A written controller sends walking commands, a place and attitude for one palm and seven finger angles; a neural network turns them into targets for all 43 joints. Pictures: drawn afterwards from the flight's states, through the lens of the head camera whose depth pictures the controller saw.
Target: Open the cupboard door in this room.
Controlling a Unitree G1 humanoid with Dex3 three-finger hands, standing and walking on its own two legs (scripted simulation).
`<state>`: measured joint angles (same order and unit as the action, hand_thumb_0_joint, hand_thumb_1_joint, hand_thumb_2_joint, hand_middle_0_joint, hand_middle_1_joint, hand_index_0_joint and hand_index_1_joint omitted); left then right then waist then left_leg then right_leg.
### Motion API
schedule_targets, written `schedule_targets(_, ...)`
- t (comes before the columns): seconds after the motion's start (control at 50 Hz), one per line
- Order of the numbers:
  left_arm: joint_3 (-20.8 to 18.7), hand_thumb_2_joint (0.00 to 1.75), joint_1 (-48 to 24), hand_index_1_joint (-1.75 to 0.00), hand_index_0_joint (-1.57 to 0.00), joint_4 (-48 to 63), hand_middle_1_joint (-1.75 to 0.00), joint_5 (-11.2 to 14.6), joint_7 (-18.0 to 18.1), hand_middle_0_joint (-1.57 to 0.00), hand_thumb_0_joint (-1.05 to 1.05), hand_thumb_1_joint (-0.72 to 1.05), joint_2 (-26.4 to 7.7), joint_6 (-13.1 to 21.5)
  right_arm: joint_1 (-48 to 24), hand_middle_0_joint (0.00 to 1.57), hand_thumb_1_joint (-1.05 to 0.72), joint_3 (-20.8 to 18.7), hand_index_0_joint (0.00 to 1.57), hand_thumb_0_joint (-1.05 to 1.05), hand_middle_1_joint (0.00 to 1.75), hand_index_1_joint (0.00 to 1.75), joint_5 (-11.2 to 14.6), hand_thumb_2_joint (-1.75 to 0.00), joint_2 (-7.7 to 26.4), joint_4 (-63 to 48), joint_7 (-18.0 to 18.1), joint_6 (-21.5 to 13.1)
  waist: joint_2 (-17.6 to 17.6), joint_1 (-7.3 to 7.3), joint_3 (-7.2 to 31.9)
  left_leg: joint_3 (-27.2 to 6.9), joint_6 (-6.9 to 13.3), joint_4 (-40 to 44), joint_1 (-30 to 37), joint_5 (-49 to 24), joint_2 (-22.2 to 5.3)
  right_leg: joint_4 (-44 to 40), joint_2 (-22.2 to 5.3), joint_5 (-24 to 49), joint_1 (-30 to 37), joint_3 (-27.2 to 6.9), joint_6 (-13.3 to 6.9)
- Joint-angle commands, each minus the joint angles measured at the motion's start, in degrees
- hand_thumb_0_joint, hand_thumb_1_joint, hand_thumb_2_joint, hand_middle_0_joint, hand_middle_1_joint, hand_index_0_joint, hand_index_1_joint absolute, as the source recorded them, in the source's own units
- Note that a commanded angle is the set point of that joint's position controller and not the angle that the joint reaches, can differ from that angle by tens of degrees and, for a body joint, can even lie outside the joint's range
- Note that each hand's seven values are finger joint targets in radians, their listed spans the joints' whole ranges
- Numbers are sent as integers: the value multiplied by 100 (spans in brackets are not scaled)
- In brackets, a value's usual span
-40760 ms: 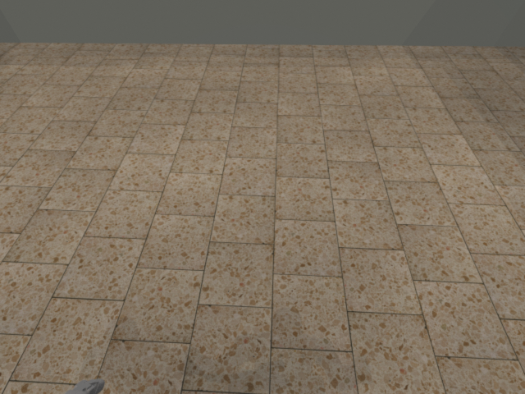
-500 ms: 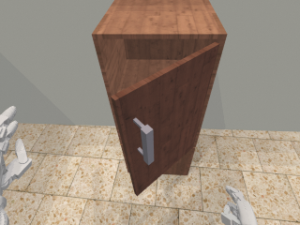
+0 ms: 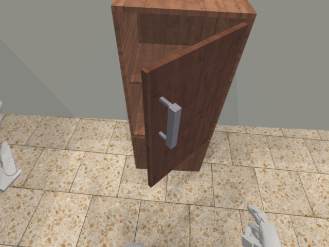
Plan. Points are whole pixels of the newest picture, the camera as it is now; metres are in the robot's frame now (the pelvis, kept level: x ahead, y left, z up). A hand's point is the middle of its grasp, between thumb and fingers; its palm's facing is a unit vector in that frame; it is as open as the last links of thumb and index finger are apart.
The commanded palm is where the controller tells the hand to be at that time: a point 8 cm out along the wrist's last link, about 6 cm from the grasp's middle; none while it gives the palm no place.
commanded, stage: step back with the hand held close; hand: left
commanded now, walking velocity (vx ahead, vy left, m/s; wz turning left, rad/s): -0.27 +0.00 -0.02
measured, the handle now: (167, 123) +0.42 +0.02 +0.06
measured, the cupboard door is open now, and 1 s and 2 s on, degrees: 44 44 44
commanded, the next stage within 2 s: stop stepping back and stand still in 0.42 s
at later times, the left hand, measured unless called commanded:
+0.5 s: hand out of the picture +0.11 +0.26 +0.18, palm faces +0.43 -0.81 -0.39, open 7.4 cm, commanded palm +0.05 +0.30 +0.19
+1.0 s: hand out of the picture +0.02 +0.22 +0.17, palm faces +0.33 -0.84 -0.44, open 7.4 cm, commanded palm -0.03 +0.27 +0.19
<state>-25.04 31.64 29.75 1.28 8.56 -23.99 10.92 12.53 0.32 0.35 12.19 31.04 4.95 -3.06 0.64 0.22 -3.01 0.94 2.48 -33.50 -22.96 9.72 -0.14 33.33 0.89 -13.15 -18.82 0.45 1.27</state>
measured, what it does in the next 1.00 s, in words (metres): walks backwards: right foot, then left foot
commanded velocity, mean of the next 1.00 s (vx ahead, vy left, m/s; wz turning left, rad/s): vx -0.11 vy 0.03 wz -0.03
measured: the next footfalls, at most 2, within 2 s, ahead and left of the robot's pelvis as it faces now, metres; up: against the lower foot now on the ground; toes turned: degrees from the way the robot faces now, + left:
right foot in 0.60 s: -0.22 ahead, -0.11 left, +0.00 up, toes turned -4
left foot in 0.76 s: -0.08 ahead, +0.08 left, +0.00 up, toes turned -6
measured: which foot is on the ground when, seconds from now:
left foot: down 0.00-0.62, up 0.64-0.74, down 0.76-1.00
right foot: down 0.00-0.26, up 0.28-0.58, down 0.60-1.00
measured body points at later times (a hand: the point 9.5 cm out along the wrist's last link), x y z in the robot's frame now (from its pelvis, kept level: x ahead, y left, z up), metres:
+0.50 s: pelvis -0.10 +0.00 +0.01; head -0.08 +0.03 +0.46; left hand +0.08 +0.30 +0.20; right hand +0.08 -0.22 -0.06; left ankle +0.04 +0.09 -0.73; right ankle -0.22 -0.12 -0.68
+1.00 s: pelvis -0.19 -0.02 +0.01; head -0.21 -0.01 +0.46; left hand +0.00 +0.27 +0.19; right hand -0.08 -0.28 -0.07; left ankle -0.08 +0.08 -0.72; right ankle -0.26 -0.11 -0.73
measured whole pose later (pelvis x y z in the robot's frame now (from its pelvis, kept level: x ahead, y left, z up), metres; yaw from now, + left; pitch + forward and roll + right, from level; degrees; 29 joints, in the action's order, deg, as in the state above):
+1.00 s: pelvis -0.19 -0.02 +0.01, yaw -4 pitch -1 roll -1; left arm -23.1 33.7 26.9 2.8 7.9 -23.4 11.3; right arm 15.8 0.0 -0.7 12.7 36.3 4.1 -6.1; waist 0.1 2.7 2.6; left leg -0.7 0.4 -31.9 -23.4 11.6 0.7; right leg 27.6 2.6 -20.8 -6.1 1.8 -2.2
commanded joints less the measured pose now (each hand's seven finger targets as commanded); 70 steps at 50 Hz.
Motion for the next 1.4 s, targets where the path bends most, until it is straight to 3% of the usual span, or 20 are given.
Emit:
schedule_targets(0.0,-801,90,-194,-30,-20,1140,-30,-42,119,-20,0,90,-877,474,-596,20,-90,-354,20,0,30,30,-9,-90,808,-843,20,-506,808,-67,523,-1180,418,1813,-1978,2902,-1115,558,180,-74,1859,-269,-54)
schedule_targets(0.12,-569,90,-513,-30,-20,1331,-30,56,227,-20,0,90,-995,474,-458,20,-90,-377,20,0,30,30,-62,-90,665,-392,-83,-503,-803,61,740,-111,-304,-1534,982,1004,105,-1894,-1501,-716,-1338,-1926,-930)
schedule_targets(0.18,-642,90,-687,-30,-20,1241,-30,67,249,-20,0,90,-1090,402,-569,20,-90,-280,20,0,30,30,-40,-90,607,-385,-31,-435,-544,84,464,-294,-221,176,729,808,-86,-1177,-953,74,-844,-1082,-493)
schedule_targets(0.22,-813,90,-671,-30,-20,1365,-30,34,243,-20,0,90,-1227,507,-840,20,-90,-358,20,0,30,30,-30,-90,843,-507,57,-481,1000,-45,449,-1301,120,1524,-213,756,-1024,-44,4,-135,9,-370,-52)
schedule_targets(0.26,-934,90,-467,-30,-20,1275,-30,11,167,-20,0,90,-1054,589,-700,20,-90,-398,20,0,30,30,-144,-90,792,-527,33,-603,1708,-28,862,-2545,682,2979,-1660,2984,-2008,2547,509,-1123,1322,-257,29)
schedule_targets(0.32,-684,90,-367,-30,-20,1341,-30,90,189,-20,0,90,-864,574,-725,20,-90,-459,20,0,30,30,-123,-90,666,-359,-94,-736,637,-77,1004,-1808,715,2093,30,1247,-1775,2826,285,-1406,-99,-460,-46)
schedule_targets(0.5,-593,90,-267,-30,-20,1552,-30,351,135,-20,0,90,-1053,458,-663,20,-90,-306,20,0,30,30,-193,-90,608,-164,-203,-713,1375,-85,1526,-806,-73,2357,1159,365,-1155,-862,387,-1315,912,261,-315)
schedule_targets(0.54,-813,90,1,-30,-20,1575,-30,373,54,-20,0,90,-1307,543,-625,20,-90,-261,20,0,30,30,-137,-90,532,-276,-223,-581,791,-52,1397,-135,-328,1347,1518,245,-505,-2114,-75,-519,700,-71,-465)
schedule_targets(0.58,-1209,90,-9,-30,-20,1458,-30,372,134,-20,0,90,-1722,595,-790,20,-90,-181,20,0,30,30,-157,-90,515,-298,-204,-488,-379,-75,1206,132,-467,-737,1513,500,-33,-2406,-1465,-67,-552,-1094,-810)
schedule_targets(0.62,-1068,90,-75,-30,-20,1376,-30,336,111,-20,0,90,-1538,440,-832,20,-90,-211,20,0,30,30,-8,-90,585,-386,-160,-550,-1347,-115,1283,-215,-369,-1857,249,852,154,-1484,-1481,2169,321,-1153,-895)
schedule_targets(0.66,-920,90,151,-30,-20,961,-30,274,117,-20,0,90,-1231,283,-701,20,-90,-89,20,0,30,30,16,-90,496,-378,-109,-484,-683,11,976,-72,-233,-987,-214,573,-57,-908,-1361,3429,1170,-736,-723)
schedule_targets(0.76,-478,90,-637,-30,-20,466,-30,192,114,-20,0,90,-1027,310,-462,20,-90,-254,20,0,30,30,60,-90,844,-276,-9,-632,57,57,813,-479,170,420,1749,-1910,-452,-447,-360,1964,283,-256,122)
schedule_targets(0.84,-518,90,-355,-30,-20,782,-30,168,65,-20,0,90,-1058,422,-606,20,-90,-200,20,0,30,30,-32,-90,737,-318,-37,-669,661,-25,530,-1471,283,1645,451,698,-869,-644,-18,-909,783,-48,-68)
schedule_targets(0.88,-599,90,-187,-30,-20,943,-30,150,82,-20,0,90,-1058,433,-629,20,-90,-204,20,0,30,30,-68,-90,696,-408,-39,-671,633,-9,245,-1089,-13,1842,-89,1942,-504,-1178,-67,-1283,933,-41,-273)
schedule_targets(0.94,-714,90,88,-30,-20,1030,-30,162,97,-20,0,90,-1157,461,-509,20,-90,-291,20,0,30,30,-89,-90,623,-407,-60,-605,-240,57,279,-324,-312,-88,635,860,37,-2246,-958,-2282,-179,-1170,-781)
schedule_targets(1.0,-617,90,-381,-30,-20,974,-30,119,154,-20,0,90,-1058,499,-306,20,-90,-282,20,0,30,30,-75,-90,662,-214,-75,-643,-330,109,245,-347,-260,-791,485,480,-110,-1958,-1444,-722,-90,-1279,-1006)
schedule_targets(1.08,-373,90,-838,-30,-20,452,-30,94,96,-20,0,90,-903,508,-402,20,-90,-285,20,0,30,30,-12,-90,772,-221,42,-795,350,46,79,-770,-75,827,1264,-420,-427,-1290,-244,-212,0,-445,-221)
schedule_targets(1.16,-378,90,-793,-30,-20,684,-30,60,66,-20,0,90,-888,540,-453,20,-90,-170,20,0,30,30,-87,-90,667,-217,70,-926,1008,-22,364,-1914,205,2371,407,1659,-967,-350,150,-741,975,-96,-69)
schedule_targets(1.3,-554,90,199,-30,-20,769,-30,119,75,-20,0,90,-896,400,-504,20,-90,-208,20,0,30,30,-108,-90,558,-291,-55,-865,-218,-17,754,-478,-241,859,891,618,-103,-2028,-452,-828,662,-695,-421)
schedule_targets(1.38,-450,90,-223,-30,-20,628,-30,162,97,-20,0,90,-850,341,-450,20,-90,-210,20,0,30,30,-81,-90,610,-167,-18,-781,-51,68,698,-476,-221,309,1296,-283,-141,-1770,-629,280,221,-735,-446)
